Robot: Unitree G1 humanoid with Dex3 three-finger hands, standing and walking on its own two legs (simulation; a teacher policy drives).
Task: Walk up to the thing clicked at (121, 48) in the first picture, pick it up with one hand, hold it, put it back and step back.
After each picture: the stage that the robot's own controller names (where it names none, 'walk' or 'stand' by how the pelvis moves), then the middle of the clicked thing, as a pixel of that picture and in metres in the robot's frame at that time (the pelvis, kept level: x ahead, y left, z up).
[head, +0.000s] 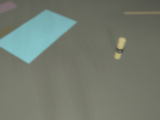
stand; (119, 48) +1.20 -0.39 -0.65
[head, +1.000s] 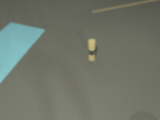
walk; (91, 50) +1.14 +0.00 -0.62
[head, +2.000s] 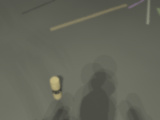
walk; (56, 88) +0.67 +0.24 -0.63
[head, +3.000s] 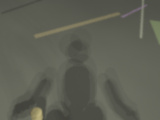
walk; (37, 118) +0.39 +0.23 -0.63
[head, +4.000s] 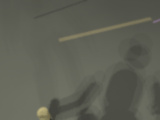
stand; (46, 118) +0.41 +0.29 -0.64
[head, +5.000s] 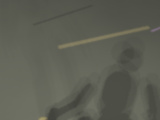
stand; out of the picture +0.38 +0.26 -0.65
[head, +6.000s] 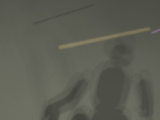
stand; out of the picture +0.35 +0.22 -0.66
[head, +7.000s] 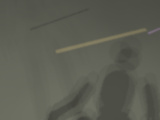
stand; out of the picture +0.35 +0.27 -0.66
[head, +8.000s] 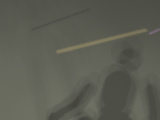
stand; out of the picture +0.35 +0.27 -0.66
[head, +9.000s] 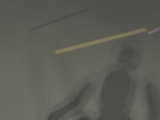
stand; out of the picture +0.35 +0.27 -0.66
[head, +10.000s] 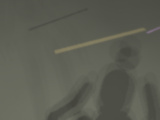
stand; out of the picture +0.35 +0.27 -0.66
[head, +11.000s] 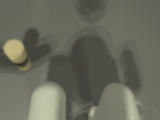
go down; (19, 57) +0.44 +0.27 -0.30
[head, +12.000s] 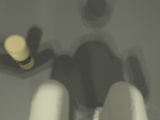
go down; (22, 55) +0.44 +0.27 -0.26
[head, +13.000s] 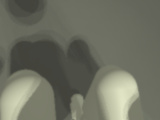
close in; out of the picture +0.43 +0.30 -0.17
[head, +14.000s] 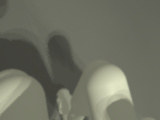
close; out of the picture +0.42 +0.31 -0.16
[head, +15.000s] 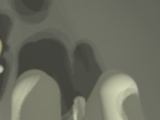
lift; out of the picture +0.36 +0.27 -0.12
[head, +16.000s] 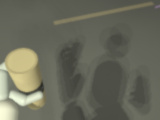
lift; (30, 84) +0.31 +0.17 +0.04
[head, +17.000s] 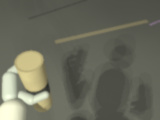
hold; (37, 86) +0.32 +0.16 +0.04
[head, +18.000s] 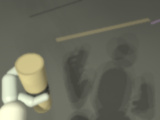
hold; (37, 87) +0.31 +0.16 +0.03
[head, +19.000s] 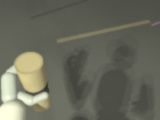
crouch; (36, 86) +0.32 +0.16 +0.04
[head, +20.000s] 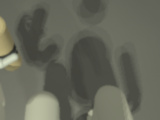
crouch; (3, 48) +0.43 +0.23 -0.06
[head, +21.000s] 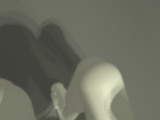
lower; out of the picture +0.45 +0.30 -0.17
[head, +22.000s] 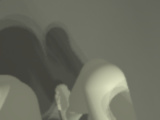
lower; out of the picture +0.43 +0.31 -0.17
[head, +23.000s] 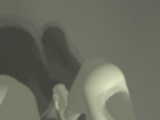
lower; out of the picture +0.44 +0.31 -0.17
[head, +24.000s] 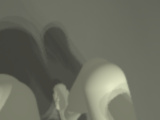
lower; out of the picture +0.43 +0.31 -0.17
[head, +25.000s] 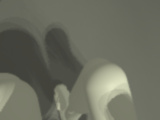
loosen; out of the picture +0.43 +0.31 -0.17
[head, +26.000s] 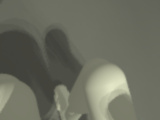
withdraw; out of the picture +0.43 +0.31 -0.17
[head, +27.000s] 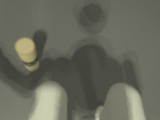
walk; (29, 56) +0.45 +0.25 -0.28
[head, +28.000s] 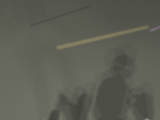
stand; out of the picture +0.37 +0.23 -0.59
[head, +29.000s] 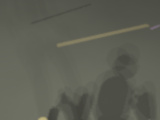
stand; out of the picture +0.39 +0.24 -0.60
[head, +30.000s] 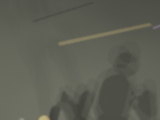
stand; out of the picture +0.38 +0.24 -0.60
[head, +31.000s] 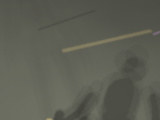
stand; out of the picture +0.40 +0.24 -0.65
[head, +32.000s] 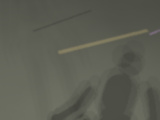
stand; out of the picture +0.37 +0.25 -0.66
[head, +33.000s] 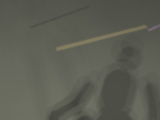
walk; out of the picture +0.36 +0.26 -0.66
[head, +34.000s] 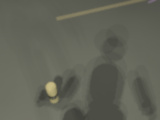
walk; (52, 93) +0.52 +0.20 -0.63
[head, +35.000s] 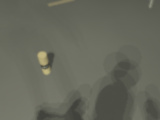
walk; (44, 63) +0.78 +0.31 -0.63
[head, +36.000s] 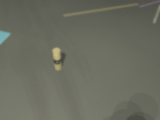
stand; (57, 59) +1.01 +0.24 -0.64
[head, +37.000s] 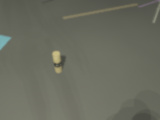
stand; (57, 62) +1.00 +0.25 -0.66
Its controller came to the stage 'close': yes
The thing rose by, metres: 0.68
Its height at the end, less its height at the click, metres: +0.00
